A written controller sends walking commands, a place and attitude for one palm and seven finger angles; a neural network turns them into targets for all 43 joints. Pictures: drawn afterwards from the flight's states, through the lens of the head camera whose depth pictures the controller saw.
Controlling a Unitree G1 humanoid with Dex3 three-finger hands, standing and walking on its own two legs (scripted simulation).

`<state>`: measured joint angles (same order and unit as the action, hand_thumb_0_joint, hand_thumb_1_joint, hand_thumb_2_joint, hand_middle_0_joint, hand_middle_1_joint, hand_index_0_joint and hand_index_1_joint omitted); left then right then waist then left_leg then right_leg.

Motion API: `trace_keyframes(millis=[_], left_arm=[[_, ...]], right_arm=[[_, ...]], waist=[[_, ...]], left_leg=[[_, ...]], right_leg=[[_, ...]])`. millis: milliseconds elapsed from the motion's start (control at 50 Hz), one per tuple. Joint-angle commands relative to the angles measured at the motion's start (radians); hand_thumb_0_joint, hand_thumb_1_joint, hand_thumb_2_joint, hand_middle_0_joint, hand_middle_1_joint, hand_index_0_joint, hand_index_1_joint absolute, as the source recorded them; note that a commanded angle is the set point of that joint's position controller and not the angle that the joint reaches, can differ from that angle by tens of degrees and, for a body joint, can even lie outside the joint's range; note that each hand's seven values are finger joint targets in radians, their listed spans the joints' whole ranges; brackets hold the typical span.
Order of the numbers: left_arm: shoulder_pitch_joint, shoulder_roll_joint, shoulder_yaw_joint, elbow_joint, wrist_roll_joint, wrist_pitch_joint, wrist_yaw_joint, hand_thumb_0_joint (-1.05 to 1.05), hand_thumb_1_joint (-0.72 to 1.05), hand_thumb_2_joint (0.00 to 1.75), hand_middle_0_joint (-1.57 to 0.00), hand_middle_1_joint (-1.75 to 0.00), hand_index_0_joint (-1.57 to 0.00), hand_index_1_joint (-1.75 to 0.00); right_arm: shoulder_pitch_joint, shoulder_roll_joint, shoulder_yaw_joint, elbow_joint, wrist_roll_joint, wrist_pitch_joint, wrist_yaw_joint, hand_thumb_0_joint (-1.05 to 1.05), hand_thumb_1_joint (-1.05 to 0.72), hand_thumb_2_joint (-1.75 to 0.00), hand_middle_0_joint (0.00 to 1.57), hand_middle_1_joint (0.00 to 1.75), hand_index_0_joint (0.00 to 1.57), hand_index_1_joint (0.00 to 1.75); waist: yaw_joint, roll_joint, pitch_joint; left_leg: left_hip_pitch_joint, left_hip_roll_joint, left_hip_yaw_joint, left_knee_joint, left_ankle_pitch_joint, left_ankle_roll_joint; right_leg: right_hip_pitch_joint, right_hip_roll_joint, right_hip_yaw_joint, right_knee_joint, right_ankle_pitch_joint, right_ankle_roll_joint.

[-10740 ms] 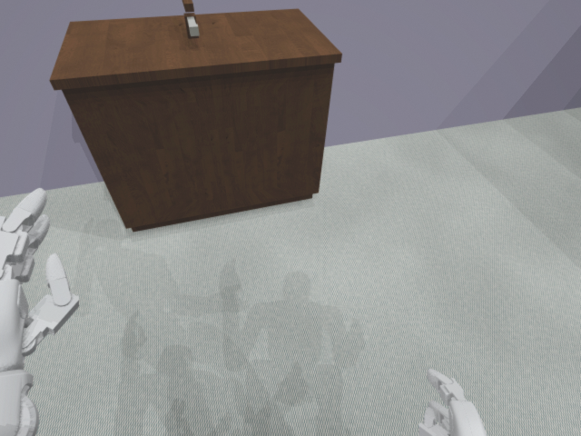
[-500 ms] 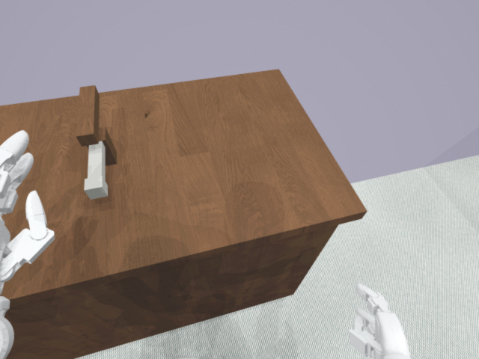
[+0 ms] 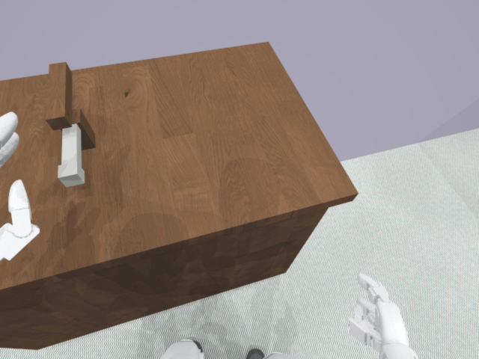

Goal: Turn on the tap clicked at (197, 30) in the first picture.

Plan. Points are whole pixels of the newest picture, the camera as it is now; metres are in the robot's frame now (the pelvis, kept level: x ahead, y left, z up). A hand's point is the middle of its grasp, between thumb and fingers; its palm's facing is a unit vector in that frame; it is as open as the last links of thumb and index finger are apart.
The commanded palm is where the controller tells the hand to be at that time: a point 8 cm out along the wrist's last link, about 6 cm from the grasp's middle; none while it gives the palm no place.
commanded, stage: shuffle to correct the standing spot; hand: left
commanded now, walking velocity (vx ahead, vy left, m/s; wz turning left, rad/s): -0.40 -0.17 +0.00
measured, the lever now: (71, 174) +0.36 +0.30 +0.06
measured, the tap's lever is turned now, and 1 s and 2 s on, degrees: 0 0 0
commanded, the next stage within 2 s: come to a stop and stand still in 1.16 s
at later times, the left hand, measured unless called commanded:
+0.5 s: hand out of the picture +0.19 +0.26 +0.17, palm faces +0.35 -0.84 -0.41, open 7.5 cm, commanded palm +0.12 +0.30 +0.18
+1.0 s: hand (49, 243) +0.21 +0.21 +0.18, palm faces +0.30 -0.82 -0.48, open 7.4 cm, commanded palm +0.15 +0.26 +0.18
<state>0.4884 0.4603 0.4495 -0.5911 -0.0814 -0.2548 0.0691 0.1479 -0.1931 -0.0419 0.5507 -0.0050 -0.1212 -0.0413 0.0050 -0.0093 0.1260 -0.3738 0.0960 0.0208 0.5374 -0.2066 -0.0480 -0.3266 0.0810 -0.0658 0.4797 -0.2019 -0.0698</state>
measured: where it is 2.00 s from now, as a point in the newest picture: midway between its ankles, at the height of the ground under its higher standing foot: outside the picture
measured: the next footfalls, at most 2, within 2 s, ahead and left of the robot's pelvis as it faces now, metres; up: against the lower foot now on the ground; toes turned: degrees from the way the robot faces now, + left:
right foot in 0.40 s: +0.00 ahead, -0.11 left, +0.00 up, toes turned +0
right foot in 1.36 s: +0.00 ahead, -0.20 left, +0.00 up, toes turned -2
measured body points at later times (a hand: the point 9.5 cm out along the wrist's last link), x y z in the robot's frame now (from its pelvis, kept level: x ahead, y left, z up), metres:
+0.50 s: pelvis -0.03 +0.02 +0.00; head +0.02 +0.04 +0.44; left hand +0.17 +0.30 +0.19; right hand +0.14 -0.19 -0.09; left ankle +0.04 +0.15 -0.73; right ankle -0.04 -0.11 -0.73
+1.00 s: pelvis -0.01 -0.02 -0.01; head +0.05 -0.01 +0.44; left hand +0.19 +0.26 +0.20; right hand +0.17 -0.26 -0.09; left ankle +0.02 +0.13 -0.72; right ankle -0.04 -0.11 -0.73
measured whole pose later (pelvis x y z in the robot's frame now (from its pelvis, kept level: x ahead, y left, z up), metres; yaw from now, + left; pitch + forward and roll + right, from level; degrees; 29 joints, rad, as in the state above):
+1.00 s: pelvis -0.01 -0.02 -0.01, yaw +1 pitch +0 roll -2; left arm 0.48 0.45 0.44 -0.63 -0.08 -0.20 0.06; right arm 0.20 -0.20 -0.05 0.54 0.03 -0.09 -0.01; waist 0.00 0.00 0.13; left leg -0.43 0.11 0.00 0.79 -0.34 -0.03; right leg -0.20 0.07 -0.06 0.55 -0.35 -0.06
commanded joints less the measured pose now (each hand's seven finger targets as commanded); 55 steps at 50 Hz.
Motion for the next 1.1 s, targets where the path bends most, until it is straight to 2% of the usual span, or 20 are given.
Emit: trace_keyframes(millis=[0, 120, 160, 200, 220, 300, 380, 480, 580, 700, 760, 800, 840, 900, 920, 980, 1020, 1040, 1060, 1080], left_arm=[[0.022, 0.170, 0.163, -0.188, 0.000, -0.095, 0.020, 0.00, 0.90, 0.90, -0.20, -0.30, -0.20, -0.30], [0.034, 0.142, 0.117, -0.183, -0.018, -0.039, 0.035, 0.00, 0.90, 0.90, -0.20, -0.30, -0.20, -0.30], [0.029, 0.122, 0.085, -0.203, -0.023, -0.018, 0.037, 0.00, 0.90, 0.90, -0.20, -0.30, -0.20, -0.30], [-0.025, 0.126, 0.088, -0.216, -0.009, -0.011, 0.036, 0.00, 0.90, 0.90, -0.20, -0.30, -0.20, -0.30], [-0.063, 0.118, 0.078, -0.206, 0.006, -0.009, 0.034, 0.00, 0.90, 0.90, -0.20, -0.30, -0.20, -0.30], [-0.113, 0.091, 0.042, -0.200, 0.023, -0.001, 0.024, 0.00, 0.90, 0.90, -0.20, -0.30, -0.20, -0.30], [-0.112, 0.113, 0.055, -0.244, 0.023, 0.001, 0.016, 0.00, 0.90, 0.90, -0.20, -0.30, -0.20, -0.30], [-0.033, 0.101, 0.061, -0.221, 0.001, 0.018, 0.012, 0.00, 0.90, 0.90, -0.20, -0.30, -0.20, -0.30], [-0.017, 0.131, 0.104, -0.215, -0.011, 0.013, 0.013, 0.00, 0.90, 0.90, -0.20, -0.30, -0.20, -0.30], [-0.080, 0.121, 0.070, -0.169, -0.015, 0.029, 0.019, 0.00, 0.90, 0.90, -0.20, -0.30, -0.20, -0.30], [-0.022, 0.123, 0.082, -0.180, -0.018, 0.022, 0.024, 0.00, 0.90, 0.90, -0.20, -0.30, -0.20, -0.30], [-0.021, 0.128, 0.096, -0.205, -0.020, 0.017, 0.018, 0.00, 0.90, 0.90, -0.20, -0.30, -0.20, -0.30], [-0.043, 0.164, 0.126, -0.263, -0.006, 0.009, 0.017, 0.00, 0.90, 0.90, -0.20, -0.30, -0.20, -0.30], [-0.040, 0.150, 0.120, -0.230, -0.006, 0.001, 0.008, 0.00, 0.90, 0.90, -0.20, -0.30, -0.20, -0.30], [-0.028, 0.166, 0.137, -0.212, -0.007, 0.001, 0.013, 0.00, 0.90, 0.90, -0.20, -0.30, -0.20, -0.30], [0.040, 0.173, 0.162, -0.184, -0.006, -0.020, 0.029, 0.00, 0.90, 0.90, -0.20, -0.30, -0.20, -0.30], [0.066, 0.161, 0.156, -0.192, -0.009, -0.036, 0.036, 0.00, 0.90, 0.90, -0.20, -0.30, -0.20, -0.30], [0.048, 0.168, 0.155, -0.223, -0.012, -0.051, 0.038, 0.00, 0.90, 0.90, -0.20, -0.30, -0.20, -0.30], [-0.003, 0.131, 0.122, -0.247, -0.001, -0.073, 0.032, 0.00, 0.90, 0.90, -0.20, -0.30, -0.20, -0.30], [-0.062, 0.145, 0.145, -0.231, 0.019, -0.079, 0.030, 0.00, 0.90, 0.90, -0.20, -0.30, -0.20, -0.30]], right_arm=[[0.005, -0.113, -0.052, -0.118, -0.001, -0.068, -0.018, 0.00, -0.90, -0.90, 0.20, 0.30, 0.20, 0.30], [0.016, -0.114, -0.040, -0.122, 0.010, -0.055, -0.026, 0.00, -0.90, -0.90, 0.20, 0.30, 0.20, 0.30], [-0.004, -0.115, -0.016, -0.133, 0.006, -0.050, -0.030, 0.00, -0.90, -0.90, 0.20, 0.30, 0.20, 0.30], [-0.017, -0.134, -0.017, -0.147, 0.009, -0.054, -0.031, 0.00, -0.90, -0.90, 0.20, 0.30, 0.20, 0.30], [-0.011, -0.130, -0.020, -0.144, 0.001, -0.051, -0.027, 0.00, -0.90, -0.90, 0.20, 0.30, 0.20, 0.30], [0.025, -0.144, -0.041, -0.146, 0.004, -0.051, 0.011, 0.00, -0.90, -0.90, 0.20, 0.30, 0.20, 0.30], [0.043, -0.144, -0.050, -0.154, 0.014, -0.054, 0.040, 0.00, -0.90, -0.90, 0.20, 0.30, 0.20, 0.30], [0.039, -0.135, -0.054, -0.156, 0.026, -0.048, 0.039, 0.00, -0.90, -0.90, 0.20, 0.30, 0.20, 0.30], [0.026, -0.129, -0.039, -0.151, 0.013, -0.028, 0.024, 0.00, -0.90, -0.90, 0.20, 0.30, 0.20, 0.30], [0.038, -0.120, -0.047, -0.134, 0.029, -0.026, 0.022, 0.00, -0.90, -0.90, 0.20, 0.30, 0.20, 0.30], [0.017, -0.121, -0.038, -0.140, 0.025, -0.018, 0.017, 0.00, -0.90, -0.90, 0.20, 0.30, 0.20, 0.30], [0.003, -0.136, -0.038, -0.154, 0.019, -0.009, 0.013, 0.00, -0.90, -0.90, 0.20, 0.30, 0.20, 0.30], [-0.007, -0.123, -0.035, -0.160, 0.016, -0.012, 0.016, 0.00, -0.90, -0.90, 0.20, 0.30, 0.20, 0.30], [0.034, -0.112, -0.045, -0.156, 0.028, -0.023, 0.025, 0.00, -0.90, -0.90, 0.20, 0.30, 0.20, 0.30], [0.028, -0.112, -0.057, -0.167, 0.033, -0.027, 0.022, 0.00, -0.90, -0.90, 0.20, 0.30, 0.20, 0.30], [0.015, -0.088, -0.029, -0.172, 0.033, -0.028, 0.012, 0.00, -0.90, -0.90, 0.20, 0.30, 0.20, 0.30], [0.034, -0.082, -0.008, -0.144, 0.019, -0.027, 0.001, 0.00, -0.90, -0.90, 0.20, 0.30, 0.20, 0.30], [0.009, -0.102, -0.016, -0.130, 0.006, -0.038, -0.007, 0.00, -0.90, -0.90, 0.20, 0.30, 0.20, 0.30], [0.007, -0.116, -0.031, -0.127, -0.026, -0.040, 0.002, 0.00, -0.90, -0.90, 0.20, 0.30, 0.20, 0.30], [0.014, -0.110, -0.035, -0.097, -0.038, -0.058, 0.010, 0.00, -0.90, -0.90, 0.20, 0.30, 0.20, 0.30]], waist=[[0.003, 0.004, -0.328], [-0.007, -0.069, -0.230], [-0.008, 0.061, -0.199], [-0.001, 0.224, -0.187], [0.003, 0.209, -0.169], [0.004, 0.253, -0.150], [-0.006, 0.201, -0.185], [-0.016, 0.107, -0.184], [-0.011, 0.193, -0.212], [-0.018, -0.118, -0.218], [-0.020, 0.043, -0.214], [-0.009, 0.202, -0.194], [0.009, 0.247, -0.173], [0.003, -0.031, -0.200], [0.004, -0.176, -0.196], [0.011, -0.094, -0.182], [-0.026, -0.017, -0.264], [-0.029, 0.114, -0.301], [-0.018, 0.241, -0.300], [-0.011, 0.139, -0.287]], left_leg=[[0.105, 0.028, -0.011, 0.044, 0.170, 0.074], [0.198, -0.039, 0.010, 0.087, -0.198, 0.055], [0.157, 0.047, -0.100, -0.099, -0.229, 0.085], [-0.053, 0.244, -0.344, -0.310, -0.340, 0.164], [-0.128, 0.271, -0.346, -0.332, -0.372, 0.184], [-0.056, 0.200, -0.221, -0.232, -0.344, 0.147], [0.042, 0.113, -0.192, -0.126, -0.310, 0.100], [0.095, 0.031, -0.110, -0.038, -0.275, 0.068], [0.122, 0.146, -0.174, -0.080, -0.052, 0.103], [0.072, -0.028, 0.035, 0.243, 0.033, 0.046], [0.212, 0.024, -0.014, 0.084, 0.175, 0.091], [0.207, 0.148, -0.160, -0.013, 0.229, 0.142], [0.165, 0.177, -0.157, 0.003, 0.376, 0.137], [0.127, 0.029, 0.026, 0.266, 0.259, 0.058], [0.021, -0.052, 0.063, 0.362, 0.011, 0.030], [-0.090, -0.052, 0.014, 0.229, -0.282, 0.048], [0.195, -0.043, 0.065, -0.092, 0.093, 0.072], [0.474, 0.110, -0.101, -0.155, 0.556, 0.135], [0.561, 0.330, -0.379, -0.108, 0.917, 0.237], [0.526, 0.369, -0.365, -0.086, 0.918, 0.252]], right_leg=[[0.118, -0.205, 0.114, -0.050, 0.386, 0.091], [-0.162, -0.252, 0.193, -0.226, -0.300, 0.001], [-0.140, -0.160, 0.122, -0.126, -0.313, 0.037], [0.034, -0.075, 0.076, 0.181, -0.210, 0.085], [0.094, -0.081, 0.091, 0.272, -0.204, 0.081], [0.095, -0.072, 0.057, 0.152, -0.206, 0.064], [0.149, -0.050, 0.020, -0.113, -0.139, 0.045], [0.035, -0.091, 0.055, -0.089, -0.127, 0.001], [0.055, -0.051, 0.035, -0.009, -0.062, 0.061], [0.111, -0.235, 0.196, -0.044, 0.378, -0.065], [0.016, -0.174, 0.112, 0.066, 0.315, 0.003], [-0.034, -0.086, 0.045, 0.130, 0.082, 0.080], [0.044, -0.088, 0.053, 0.018, -0.018, 0.083], [0.124, -0.175, 0.113, -0.136, 0.363, 0.037], [0.174, -0.246, 0.190, -0.097, 0.635, -0.010], [0.245, -0.332, 0.239, 0.015, 0.842, -0.078], [0.151, -0.233, 0.088, 0.195, 0.778, 0.015], [-0.071, -0.134, 0.013, 0.406, 0.485, 0.082], [-0.273, -0.032, 0.088, 0.610, -0.228, 0.112], [-0.291, -0.038, 0.212, 0.722, -0.337, 0.090]])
